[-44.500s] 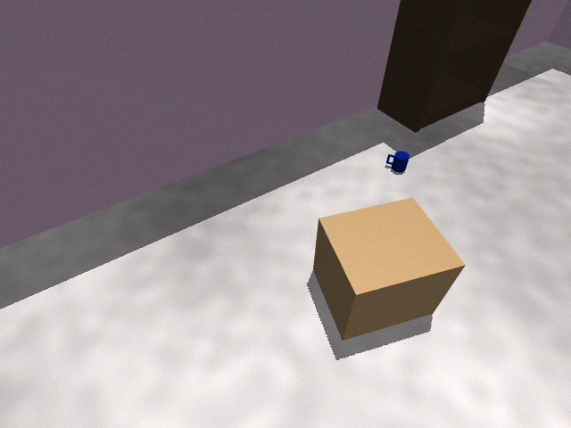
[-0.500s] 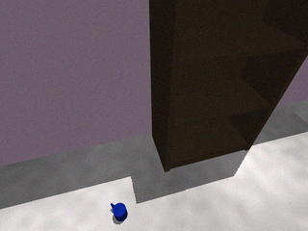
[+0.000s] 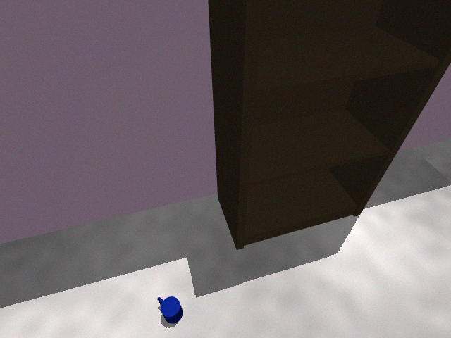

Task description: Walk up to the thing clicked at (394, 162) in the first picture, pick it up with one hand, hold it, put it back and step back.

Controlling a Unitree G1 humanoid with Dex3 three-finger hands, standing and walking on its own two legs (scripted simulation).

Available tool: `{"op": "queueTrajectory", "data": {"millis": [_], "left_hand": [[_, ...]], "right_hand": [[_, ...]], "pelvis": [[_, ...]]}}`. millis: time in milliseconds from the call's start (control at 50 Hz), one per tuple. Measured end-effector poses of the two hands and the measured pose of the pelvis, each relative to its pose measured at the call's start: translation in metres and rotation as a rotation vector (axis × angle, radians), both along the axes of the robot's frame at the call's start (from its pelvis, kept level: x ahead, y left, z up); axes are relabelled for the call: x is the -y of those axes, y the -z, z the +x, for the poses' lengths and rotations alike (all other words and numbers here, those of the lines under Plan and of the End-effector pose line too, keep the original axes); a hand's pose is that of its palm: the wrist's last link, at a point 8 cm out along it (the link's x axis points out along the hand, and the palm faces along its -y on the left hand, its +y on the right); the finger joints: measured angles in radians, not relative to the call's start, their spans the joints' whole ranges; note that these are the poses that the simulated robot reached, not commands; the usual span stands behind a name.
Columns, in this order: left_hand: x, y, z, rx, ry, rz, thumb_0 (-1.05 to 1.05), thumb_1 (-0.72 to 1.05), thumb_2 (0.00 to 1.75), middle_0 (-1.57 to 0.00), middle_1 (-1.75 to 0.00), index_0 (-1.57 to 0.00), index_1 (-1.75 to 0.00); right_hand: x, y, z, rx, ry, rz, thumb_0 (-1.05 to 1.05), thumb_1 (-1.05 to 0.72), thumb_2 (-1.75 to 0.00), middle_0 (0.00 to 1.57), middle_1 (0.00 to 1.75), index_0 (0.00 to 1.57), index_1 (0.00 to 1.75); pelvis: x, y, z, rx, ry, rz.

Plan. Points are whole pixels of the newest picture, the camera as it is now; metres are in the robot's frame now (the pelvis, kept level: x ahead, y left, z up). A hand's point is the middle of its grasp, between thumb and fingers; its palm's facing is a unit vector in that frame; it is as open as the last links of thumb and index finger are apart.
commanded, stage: stand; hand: left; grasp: from above
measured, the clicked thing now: (169, 307) +0.43 +0.25 -0.73
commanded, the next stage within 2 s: step back in 1.24 s
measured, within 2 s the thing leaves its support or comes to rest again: neither
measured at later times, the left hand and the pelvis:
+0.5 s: hand out of the picture +0.08 +0.24 -0.16, palm faces -0.01 -0.94 -0.34, open 7.4 cm; pelvis +0.01 +0.00 +0.00, yaw -1 degrees
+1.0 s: hand out of the picture +0.08 +0.24 -0.16, palm faces -0.02 -0.94 -0.34, open 7.4 cm; pelvis +0.01 +0.00 +0.00, yaw -1 degrees
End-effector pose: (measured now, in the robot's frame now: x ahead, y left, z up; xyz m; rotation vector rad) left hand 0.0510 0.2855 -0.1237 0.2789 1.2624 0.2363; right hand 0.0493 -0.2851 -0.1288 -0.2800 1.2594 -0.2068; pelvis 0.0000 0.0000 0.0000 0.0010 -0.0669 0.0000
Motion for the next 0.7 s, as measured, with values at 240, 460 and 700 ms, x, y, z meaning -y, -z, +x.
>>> {"op": "queueTrajectory", "data": {"millis": [240,460,700], "left_hand": [[0.002,-0.003,0.019,0.025,0.02,-0.002,0.01,0.9,0.9,-0.2,-0.3,-0.2,-0.3],[-0.001,-0.003,0.022,0.006,0.029,0.001,0.01,0.9,0.9,-0.2,-0.3,-0.2,-0.3],[-0.001,-0.006,0.032,0.032,0.041,0.005,0.01,0.9,0.9,-0.2,-0.3,-0.2,-0.3]], "right_hand": [[0.002,-0.002,0.01,0.012,-0.003,0.001,0.0,-0.9,-0.9,0.2,0.3,0.21,0.3],[0.006,-0.004,0.012,-0.004,0.004,-0.005,0.0,-0.9,-0.9,0.2,0.3,0.21,0.3],[0.009,-0.006,0.017,0.015,0.01,-0.008,0.0,-0.9,-0.9,0.2,0.3,0.21,0.3]], "pelvis": [[0.002,-0.001,0.004,-0.007,0.005,-0.001],[0.002,-0.002,0.008,-0.016,0.013,0.0],[0.003,-0.002,0.009,-0.012,0.016,0.001]]}}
